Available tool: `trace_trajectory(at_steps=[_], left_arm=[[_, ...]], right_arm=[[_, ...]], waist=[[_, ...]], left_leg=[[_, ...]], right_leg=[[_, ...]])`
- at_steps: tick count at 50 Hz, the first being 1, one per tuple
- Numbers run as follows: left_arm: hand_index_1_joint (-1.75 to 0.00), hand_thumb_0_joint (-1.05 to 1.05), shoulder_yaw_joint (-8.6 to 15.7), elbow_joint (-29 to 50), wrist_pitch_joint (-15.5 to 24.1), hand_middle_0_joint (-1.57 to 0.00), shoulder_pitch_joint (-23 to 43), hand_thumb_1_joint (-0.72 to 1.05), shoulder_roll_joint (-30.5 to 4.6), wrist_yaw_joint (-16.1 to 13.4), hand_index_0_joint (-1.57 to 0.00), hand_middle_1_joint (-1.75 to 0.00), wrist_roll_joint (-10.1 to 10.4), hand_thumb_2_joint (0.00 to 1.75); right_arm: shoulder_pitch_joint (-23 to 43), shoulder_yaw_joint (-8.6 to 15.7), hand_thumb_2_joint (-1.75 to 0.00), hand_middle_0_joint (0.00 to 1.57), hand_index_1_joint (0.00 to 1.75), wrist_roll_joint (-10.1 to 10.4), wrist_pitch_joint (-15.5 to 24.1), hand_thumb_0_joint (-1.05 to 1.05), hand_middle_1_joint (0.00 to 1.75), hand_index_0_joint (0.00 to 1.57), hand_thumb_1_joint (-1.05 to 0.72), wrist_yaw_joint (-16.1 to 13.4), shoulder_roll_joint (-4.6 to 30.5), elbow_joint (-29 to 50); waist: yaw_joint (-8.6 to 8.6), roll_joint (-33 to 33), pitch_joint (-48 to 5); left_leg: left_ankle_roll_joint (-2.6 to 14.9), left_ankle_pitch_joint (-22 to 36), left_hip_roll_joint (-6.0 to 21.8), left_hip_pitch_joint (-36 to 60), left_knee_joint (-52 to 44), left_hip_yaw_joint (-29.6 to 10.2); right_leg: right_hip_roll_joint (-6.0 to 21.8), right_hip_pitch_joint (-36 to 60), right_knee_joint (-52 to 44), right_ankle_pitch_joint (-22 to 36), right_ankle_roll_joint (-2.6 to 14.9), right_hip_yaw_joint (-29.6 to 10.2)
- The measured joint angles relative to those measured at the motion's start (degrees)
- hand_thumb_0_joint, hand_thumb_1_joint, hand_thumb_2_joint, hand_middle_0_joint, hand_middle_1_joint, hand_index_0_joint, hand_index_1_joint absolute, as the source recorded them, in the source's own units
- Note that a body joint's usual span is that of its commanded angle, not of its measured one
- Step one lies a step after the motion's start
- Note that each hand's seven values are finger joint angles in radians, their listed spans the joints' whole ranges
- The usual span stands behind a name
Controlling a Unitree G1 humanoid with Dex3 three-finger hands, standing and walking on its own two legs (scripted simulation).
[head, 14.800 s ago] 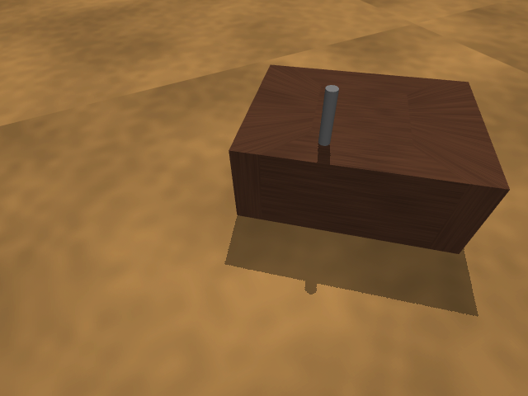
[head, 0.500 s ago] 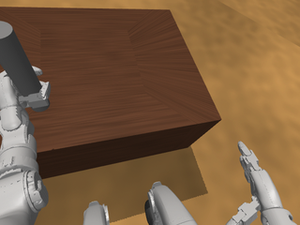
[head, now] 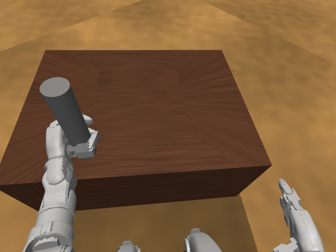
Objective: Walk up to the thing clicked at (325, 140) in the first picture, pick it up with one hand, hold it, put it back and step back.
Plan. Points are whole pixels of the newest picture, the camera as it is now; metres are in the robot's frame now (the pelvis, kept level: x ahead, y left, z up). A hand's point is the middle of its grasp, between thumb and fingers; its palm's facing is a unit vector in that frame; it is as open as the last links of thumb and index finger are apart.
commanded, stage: lift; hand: left
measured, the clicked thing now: (74, 126) +0.41 +0.19 +0.08
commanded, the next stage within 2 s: hold in 0.58 s
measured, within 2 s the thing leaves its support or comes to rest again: neither
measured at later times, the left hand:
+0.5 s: hand (84, 145) +0.37 +0.18 +0.05, palm faces +0.18 -0.98 -0.02, open 6.6 cm
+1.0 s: hand (83, 148) +0.35 +0.17 +0.07, palm faces +0.18 -0.98 -0.02, open 6.6 cm
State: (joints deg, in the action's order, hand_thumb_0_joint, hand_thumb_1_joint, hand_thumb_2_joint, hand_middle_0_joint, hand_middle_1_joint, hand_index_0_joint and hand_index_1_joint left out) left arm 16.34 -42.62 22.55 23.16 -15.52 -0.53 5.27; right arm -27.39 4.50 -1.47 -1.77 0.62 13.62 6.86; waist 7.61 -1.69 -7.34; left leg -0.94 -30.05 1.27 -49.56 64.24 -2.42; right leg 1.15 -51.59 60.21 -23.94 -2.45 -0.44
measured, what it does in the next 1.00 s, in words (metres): stands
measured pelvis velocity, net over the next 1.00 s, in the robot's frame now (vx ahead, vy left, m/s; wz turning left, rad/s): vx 0.02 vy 0.00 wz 0.00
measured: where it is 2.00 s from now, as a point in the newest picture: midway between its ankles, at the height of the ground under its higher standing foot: outside the picture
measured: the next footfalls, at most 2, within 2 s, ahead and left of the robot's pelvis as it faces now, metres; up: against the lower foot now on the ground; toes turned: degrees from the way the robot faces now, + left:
none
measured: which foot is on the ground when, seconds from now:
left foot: down 0.00-1.00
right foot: down 0.00-1.00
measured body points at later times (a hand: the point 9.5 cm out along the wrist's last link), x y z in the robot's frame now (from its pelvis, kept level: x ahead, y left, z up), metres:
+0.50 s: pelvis +0.01 +0.00 +0.02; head +0.07 +0.01 +0.46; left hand +0.35 +0.23 +0.06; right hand +0.17 -0.27 +0.02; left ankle +0.01 +0.12 -0.66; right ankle +0.05 -0.15 -0.66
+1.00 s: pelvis +0.02 +0.00 +0.02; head +0.06 +0.01 +0.47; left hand +0.34 +0.22 +0.07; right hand +0.18 -0.27 +0.02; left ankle +0.01 +0.12 -0.66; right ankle +0.05 -0.15 -0.66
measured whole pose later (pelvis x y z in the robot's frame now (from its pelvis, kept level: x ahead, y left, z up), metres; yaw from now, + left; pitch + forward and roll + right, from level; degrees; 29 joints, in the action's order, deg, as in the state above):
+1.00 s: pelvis +0.02 +0.00 +0.02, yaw +0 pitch +11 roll +0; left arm 9.7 -19.2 15.6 4.8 -9.8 -2.3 7.4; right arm -26.3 6.1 -0.1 -2.7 -1.6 13.1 -1.0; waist 2.9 -0.9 -6.0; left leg -1.0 -28.5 0.7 -38.1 55.9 -1.1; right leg 1.8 -41.3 54.2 -23.5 -2.4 -1.4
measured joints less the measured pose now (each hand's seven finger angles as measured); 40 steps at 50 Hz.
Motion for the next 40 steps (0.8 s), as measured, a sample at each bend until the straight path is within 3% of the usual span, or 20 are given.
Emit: trace_trajectory(at_steps=[15,40], left_arm=[[-1.15,0.0,-2.9,9.1,-1.8,-0.92,-8.1,-0.08,3.4,-0.5,-0.97,-1.14,1.3,1.25],[-1.15,0.0,-5.5,19.6,-5.6,-0.92,-15.9,-0.08,5.3,-1.3,-0.97,-1.14,2.3,1.25]], right_arm=[[0.1,0.6,-0.04,0.05,0.05,0.7,-0.1,-0.02,0.06,0.06,0.56,-1.1,-0.5,-2.6],[1.0,1.6,-0.04,0.05,0.05,1.5,-0.8,-0.02,0.06,0.06,0.55,-2.1,-0.5,-6.7]], waist=[[-2.6,0.0,1.6],[-4.26,0.4,1.7]], left_leg=[[-0.05,1.2,-0.3,5.2,-4.1,1.0],[-0.02,1.4,-0.5,10.5,-7.6,1.3]], right_leg=[[0.3,4.2,-2.5,0.5,0.08,-0.9],[0.6,9.2,-5.3,0.3,0.08,-1.0]])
